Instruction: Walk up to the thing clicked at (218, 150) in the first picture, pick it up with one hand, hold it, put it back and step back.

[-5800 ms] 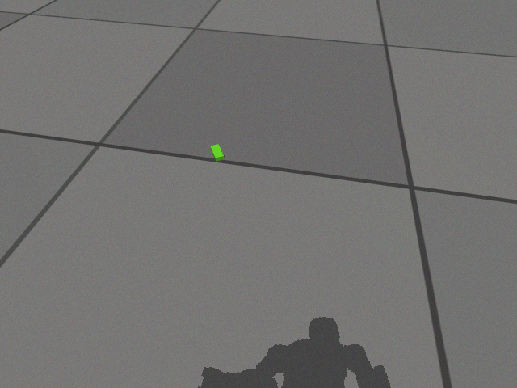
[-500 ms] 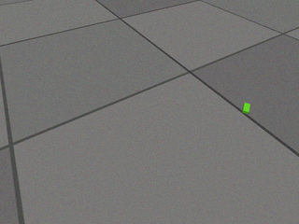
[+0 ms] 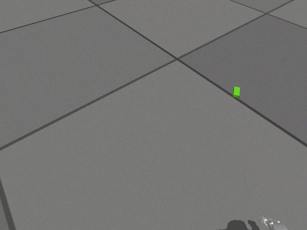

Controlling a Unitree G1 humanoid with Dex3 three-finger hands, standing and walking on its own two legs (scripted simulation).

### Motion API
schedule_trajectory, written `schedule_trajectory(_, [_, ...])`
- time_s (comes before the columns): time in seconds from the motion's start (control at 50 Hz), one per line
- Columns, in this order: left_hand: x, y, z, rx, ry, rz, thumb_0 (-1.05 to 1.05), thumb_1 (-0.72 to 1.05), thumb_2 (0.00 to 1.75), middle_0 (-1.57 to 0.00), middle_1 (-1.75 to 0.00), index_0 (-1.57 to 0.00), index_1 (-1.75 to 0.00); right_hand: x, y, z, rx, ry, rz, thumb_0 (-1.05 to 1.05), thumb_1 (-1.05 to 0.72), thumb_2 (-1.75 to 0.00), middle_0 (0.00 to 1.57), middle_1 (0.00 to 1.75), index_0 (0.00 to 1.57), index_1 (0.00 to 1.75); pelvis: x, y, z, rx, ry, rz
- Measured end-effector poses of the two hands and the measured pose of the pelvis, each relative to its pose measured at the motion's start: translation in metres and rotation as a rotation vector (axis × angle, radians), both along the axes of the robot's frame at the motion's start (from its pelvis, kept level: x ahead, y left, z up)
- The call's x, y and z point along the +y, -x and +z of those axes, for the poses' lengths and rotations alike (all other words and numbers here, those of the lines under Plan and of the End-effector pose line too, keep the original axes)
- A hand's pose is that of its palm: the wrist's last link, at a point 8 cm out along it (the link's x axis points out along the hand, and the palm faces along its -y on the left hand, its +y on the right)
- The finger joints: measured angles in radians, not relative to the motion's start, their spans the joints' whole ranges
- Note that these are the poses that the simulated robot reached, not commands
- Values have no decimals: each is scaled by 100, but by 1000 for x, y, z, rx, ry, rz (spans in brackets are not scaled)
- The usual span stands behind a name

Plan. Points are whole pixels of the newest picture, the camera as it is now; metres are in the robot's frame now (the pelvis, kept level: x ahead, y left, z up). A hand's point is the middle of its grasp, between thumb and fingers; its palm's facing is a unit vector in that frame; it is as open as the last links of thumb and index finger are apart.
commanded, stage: walk up
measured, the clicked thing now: (236, 92) +1.36 -0.74 -0.75
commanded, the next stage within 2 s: stand in 1.60 s
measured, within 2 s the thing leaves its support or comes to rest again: neither
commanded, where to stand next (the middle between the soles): +0.05 -0.02 m, yaw -29 degrees
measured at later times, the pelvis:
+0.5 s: pelvis -0.02 -0.01 -0.01, yaw -16 degrees
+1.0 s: pelvis -0.02 -0.01 -0.01, yaw -26 degrees
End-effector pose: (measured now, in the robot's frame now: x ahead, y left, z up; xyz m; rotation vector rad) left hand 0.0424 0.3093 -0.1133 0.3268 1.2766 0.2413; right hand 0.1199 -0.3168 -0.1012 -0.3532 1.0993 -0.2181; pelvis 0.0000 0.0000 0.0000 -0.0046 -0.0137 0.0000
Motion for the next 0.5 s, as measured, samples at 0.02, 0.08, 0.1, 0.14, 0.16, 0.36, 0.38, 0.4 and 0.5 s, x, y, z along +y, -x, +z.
schedule_trajectory(0.02, [5,-5,-2,-2,-4,-15,0,90,89,-21,-30,-21,-30,1,4,2,-9,8,-10,1,-91,-90,21,30,20,30,3,2,-2,0,-9,-14])
schedule_trajectory(0.08, [13,-21,-3,-13,-17,-66,0,90,89,-20,-30,-21,-30,4,22,8,-16,18,-44,1,-91,-90,21,30,20,30,8,7,-1,-5,1,-54])
schedule_trajectory(0.1, [14,-27,-2,-20,-16,-82,0,90,89,-20,-30,-21,-30,4,30,10,-13,21,-54,1,-91,-90,21,30,20,30,8,8,1,-7,7,-65])
schedule_trajectory(0.14, [13,-39,1,-37,-8,-111,0,90,89,-20,-30,-21,-30,5,45,13,-3,27,-75,1,-91,-90,21,30,20,30,9,9,3,-8,13,-86])
schedule_trajectory(0.16, [12,-44,2,-44,-2,-128,0,90,89,-20,-30,-21,-30,4,53,14,2,28,-85,1,-91,-90,21,30,20,30,9,10,3,-8,14,-97])
schedule_trajectory(0.36, [-23,-85,7,-107,-32,-303,0,90,89,-20,-30,-21,-30,-23,127,-18,53,-2,-232,1,-91,-90,21,30,20,30,-7,17,-14,-32,28,-197])
schedule_trajectory(0.38, [-27,-86,9,-114,-33,-319,0,90,89,-20,-30,-21,-30,-23,132,-20,61,-8,-249,1,-91,-90,21,30,20,30,-8,18,-13,-35,19,-213])
schedule_trajectory(0.4, [-30,-87,11,-119,-32,-329,0,90,89,-20,-30,-21,-30,-22,136,-20,66,-15,-264,1,-91,-90,21,30,20,30,-8,18,-12,-37,8,-230])
schedule_trajectory(0.5, [-40,-94,20,-127,-30,-376,0,90,89,-20,-30,-21,-30,-12,150,-19,58,-41,-291,1,-91,-90,21,30,20,30,-6,18,-5,-33,-15,-279])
